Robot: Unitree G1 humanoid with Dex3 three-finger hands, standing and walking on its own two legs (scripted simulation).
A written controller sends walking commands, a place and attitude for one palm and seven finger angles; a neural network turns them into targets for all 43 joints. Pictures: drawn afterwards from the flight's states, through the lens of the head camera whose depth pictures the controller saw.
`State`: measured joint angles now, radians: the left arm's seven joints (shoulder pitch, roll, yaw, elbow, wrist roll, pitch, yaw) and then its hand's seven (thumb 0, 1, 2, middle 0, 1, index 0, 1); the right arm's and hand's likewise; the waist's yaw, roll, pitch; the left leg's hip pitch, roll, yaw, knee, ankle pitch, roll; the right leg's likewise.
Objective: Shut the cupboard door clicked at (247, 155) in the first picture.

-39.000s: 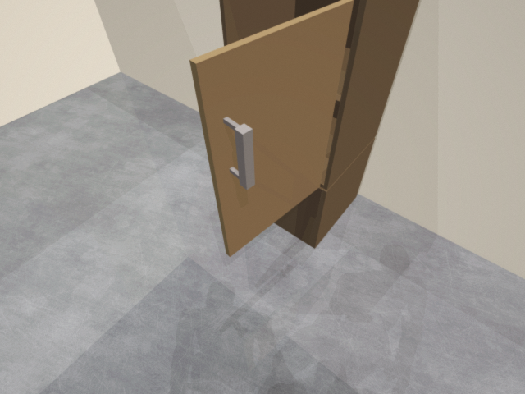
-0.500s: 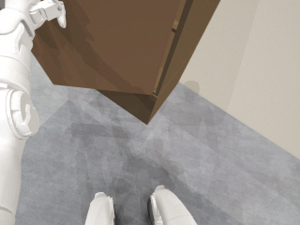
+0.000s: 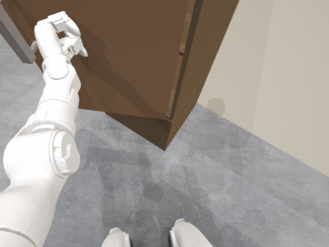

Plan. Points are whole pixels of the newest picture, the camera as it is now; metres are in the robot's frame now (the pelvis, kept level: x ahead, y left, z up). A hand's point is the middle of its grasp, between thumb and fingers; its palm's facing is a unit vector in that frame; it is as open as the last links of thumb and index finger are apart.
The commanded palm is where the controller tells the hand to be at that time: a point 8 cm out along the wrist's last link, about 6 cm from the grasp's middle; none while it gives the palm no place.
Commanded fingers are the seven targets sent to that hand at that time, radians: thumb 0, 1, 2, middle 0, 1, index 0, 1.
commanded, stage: pull the fist back off the door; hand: left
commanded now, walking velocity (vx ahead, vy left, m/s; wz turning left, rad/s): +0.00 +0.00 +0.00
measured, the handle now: (16, 28) +0.63 +0.24 +0.11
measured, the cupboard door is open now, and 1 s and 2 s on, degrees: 27 27 27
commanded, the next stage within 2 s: draw the hand back to the body in 0.42 s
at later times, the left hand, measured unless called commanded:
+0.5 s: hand (86, 69) +0.49 +0.09 +0.12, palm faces +0.21 -0.98 -0.02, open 3.1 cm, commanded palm +0.46 +0.14 +0.12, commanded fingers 0.00 0.90 0.90 -1.30 -1.50 -1.30 -1.50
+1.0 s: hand (37, 104) +0.39 +0.15 +0.16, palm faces +0.22 -0.98 -0.01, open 3.1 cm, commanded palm +0.33 +0.20 +0.16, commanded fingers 0.00 0.90 0.90 -1.19 -1.38 -1.19 -1.38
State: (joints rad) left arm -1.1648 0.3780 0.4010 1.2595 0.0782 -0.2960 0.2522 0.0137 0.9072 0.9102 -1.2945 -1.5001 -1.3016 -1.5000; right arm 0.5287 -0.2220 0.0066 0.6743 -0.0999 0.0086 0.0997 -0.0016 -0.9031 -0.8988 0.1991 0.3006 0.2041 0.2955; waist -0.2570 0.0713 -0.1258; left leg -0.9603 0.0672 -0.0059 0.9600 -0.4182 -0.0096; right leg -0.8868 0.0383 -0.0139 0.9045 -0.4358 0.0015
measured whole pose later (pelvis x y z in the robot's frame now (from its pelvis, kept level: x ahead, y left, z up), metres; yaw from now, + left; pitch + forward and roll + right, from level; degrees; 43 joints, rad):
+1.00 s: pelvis +0.00 -0.01 +0.04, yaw +1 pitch +6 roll +0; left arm -0.37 0.17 0.19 0.49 -0.13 -0.20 0.10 0.02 0.90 0.90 -1.29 -1.50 -1.30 -1.50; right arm 0.35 -0.26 -0.03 0.66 0.03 0.00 -0.02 0.01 -0.90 -0.90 0.20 0.30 0.20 0.30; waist -0.05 0.05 -0.09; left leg -0.47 0.05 0.01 0.71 -0.34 -0.02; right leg -0.42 0.02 0.00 0.70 -0.38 -0.01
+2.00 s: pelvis +0.02 +0.00 +0.06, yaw +3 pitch -3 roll +0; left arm 0.47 0.33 0.33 -0.36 -0.07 -0.06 0.11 0.01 0.89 0.90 -0.23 -0.33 -0.24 -0.33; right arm 0.20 -0.24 0.01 0.64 0.01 -0.08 -0.09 0.01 -0.90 -0.90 0.20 0.30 0.20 0.30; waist 0.06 0.07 -0.02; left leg -0.14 0.01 0.00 0.44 -0.25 0.00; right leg -0.08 -0.02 -0.02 0.43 -0.30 0.01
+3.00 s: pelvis -0.09 +0.01 +0.04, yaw +5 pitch -1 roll -2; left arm 0.51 0.40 0.44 -0.46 -0.02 -0.25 0.16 0.01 0.89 0.90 -0.21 -0.30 -0.22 -0.30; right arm 0.26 -0.22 0.01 0.59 0.01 -0.06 -0.09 0.01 -0.90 -0.90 0.20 0.30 0.20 0.30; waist 0.00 0.02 -0.01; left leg -0.47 0.03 0.00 0.68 -0.28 0.03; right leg -0.36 0.01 -0.02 0.61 -0.23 0.02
